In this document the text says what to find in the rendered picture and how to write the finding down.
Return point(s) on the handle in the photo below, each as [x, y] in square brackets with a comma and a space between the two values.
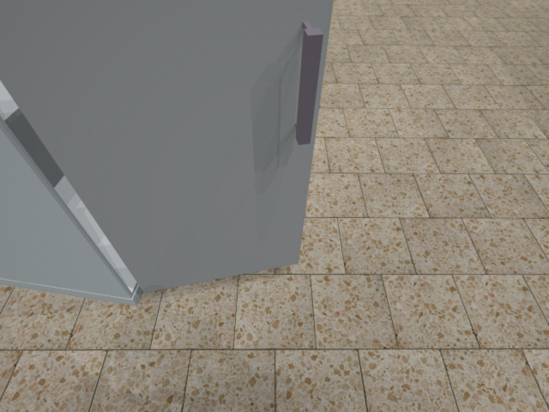
[310, 63]

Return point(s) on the fridge door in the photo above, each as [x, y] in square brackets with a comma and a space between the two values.
[174, 122]

